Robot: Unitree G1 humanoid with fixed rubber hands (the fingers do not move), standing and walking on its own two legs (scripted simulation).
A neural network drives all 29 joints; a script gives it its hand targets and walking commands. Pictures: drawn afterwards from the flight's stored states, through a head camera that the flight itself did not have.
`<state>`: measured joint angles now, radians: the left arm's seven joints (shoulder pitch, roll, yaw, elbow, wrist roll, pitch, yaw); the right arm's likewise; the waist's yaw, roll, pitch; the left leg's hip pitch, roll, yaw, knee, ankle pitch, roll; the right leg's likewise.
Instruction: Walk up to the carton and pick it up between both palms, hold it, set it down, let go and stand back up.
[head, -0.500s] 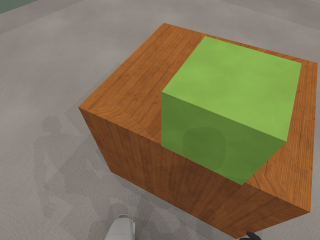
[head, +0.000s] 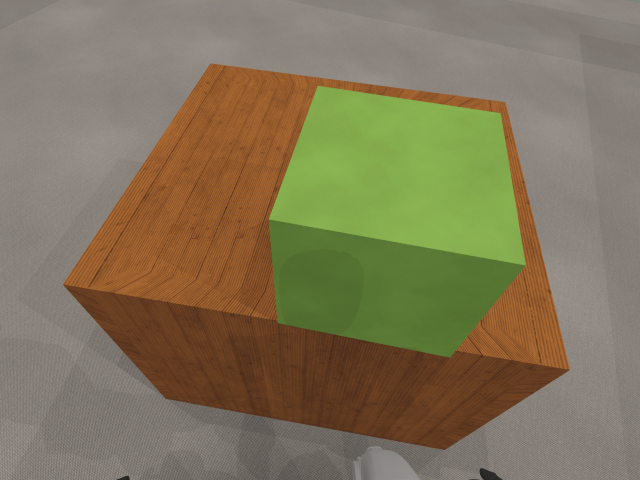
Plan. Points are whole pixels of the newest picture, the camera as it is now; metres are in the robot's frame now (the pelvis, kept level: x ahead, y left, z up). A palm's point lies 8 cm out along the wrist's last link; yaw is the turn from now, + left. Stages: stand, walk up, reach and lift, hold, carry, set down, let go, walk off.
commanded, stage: walk up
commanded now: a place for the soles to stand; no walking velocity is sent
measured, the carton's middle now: (384, 222) +0.48 -0.10 +0.02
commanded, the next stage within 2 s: none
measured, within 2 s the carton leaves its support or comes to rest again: neither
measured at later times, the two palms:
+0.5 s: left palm out of the picture +0.13 +0.19 -0.11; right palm out of the picture +0.05 -0.29 -0.13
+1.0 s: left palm out of the picture +0.06 +0.20 -0.12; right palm out of the picture -0.02 -0.30 -0.13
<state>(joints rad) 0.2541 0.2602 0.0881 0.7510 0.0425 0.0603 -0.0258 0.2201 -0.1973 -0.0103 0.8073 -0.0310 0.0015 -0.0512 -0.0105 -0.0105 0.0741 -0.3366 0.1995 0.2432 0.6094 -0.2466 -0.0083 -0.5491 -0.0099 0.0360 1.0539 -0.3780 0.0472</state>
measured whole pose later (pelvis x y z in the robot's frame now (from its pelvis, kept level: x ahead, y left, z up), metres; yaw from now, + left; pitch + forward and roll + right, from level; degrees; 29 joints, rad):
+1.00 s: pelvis -0.01 -0.04 +0.01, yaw -11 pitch -1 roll +2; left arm 0.28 0.22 -0.03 0.98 0.00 0.01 0.01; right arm 0.25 -0.27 0.00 0.96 0.00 0.02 0.00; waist 0.00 0.02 0.06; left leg -0.20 0.01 0.06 0.49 -0.28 0.00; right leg -0.35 0.05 0.11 0.51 -0.15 -0.01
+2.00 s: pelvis +0.01 +0.06 +0.01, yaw -16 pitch -2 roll +0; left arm 0.20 0.21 -0.03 1.05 0.02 0.00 0.02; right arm 0.31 -0.21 0.01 0.99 -0.02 -0.02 -0.02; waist -0.01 0.00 0.02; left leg -0.16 0.02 0.00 0.50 -0.31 -0.01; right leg -0.18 0.01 -0.04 0.50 -0.29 -0.02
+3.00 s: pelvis +0.01 +0.06 +0.01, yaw -6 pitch -1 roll -1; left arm 0.25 0.20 -0.03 1.11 0.02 0.01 0.02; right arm 0.28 -0.20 0.02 1.07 -0.01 -0.02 -0.04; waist 0.00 0.02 0.03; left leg -0.21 -0.03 -0.16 0.52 -0.29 -0.01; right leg -0.13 -0.03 -0.20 0.45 -0.30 -0.02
